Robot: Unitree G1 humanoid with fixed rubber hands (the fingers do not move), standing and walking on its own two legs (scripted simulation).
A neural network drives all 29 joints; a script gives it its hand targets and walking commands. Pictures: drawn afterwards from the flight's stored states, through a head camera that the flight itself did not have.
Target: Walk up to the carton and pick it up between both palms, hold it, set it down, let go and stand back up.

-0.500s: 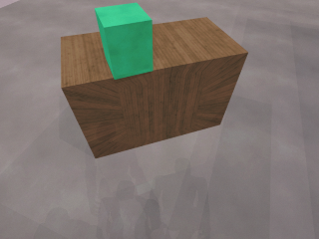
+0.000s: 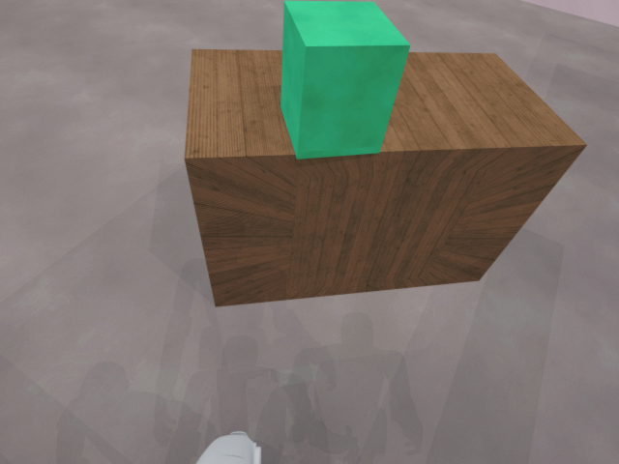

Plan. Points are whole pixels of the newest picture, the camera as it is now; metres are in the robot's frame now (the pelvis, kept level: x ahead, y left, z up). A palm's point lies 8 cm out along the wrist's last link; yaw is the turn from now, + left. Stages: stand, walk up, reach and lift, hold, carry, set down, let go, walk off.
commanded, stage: walk up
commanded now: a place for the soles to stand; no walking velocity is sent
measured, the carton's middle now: (334, 81) +0.86 +0.01 +0.05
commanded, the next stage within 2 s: none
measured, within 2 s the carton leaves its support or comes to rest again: neither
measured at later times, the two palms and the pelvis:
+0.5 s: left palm (194, 356) +0.28 +0.19 -0.11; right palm out of the picture +0.07 -0.26 -0.13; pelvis +0.19 -0.05 +0.01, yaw -6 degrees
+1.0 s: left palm (182, 318) +0.36 +0.23 -0.14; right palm (456, 283) +0.46 -0.25 -0.10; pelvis +0.36 -0.02 +0.01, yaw +2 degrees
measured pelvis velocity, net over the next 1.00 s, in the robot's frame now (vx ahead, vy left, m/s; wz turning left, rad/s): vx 0.36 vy -0.02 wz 0.04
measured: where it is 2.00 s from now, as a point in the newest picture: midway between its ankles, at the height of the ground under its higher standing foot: (312, 400)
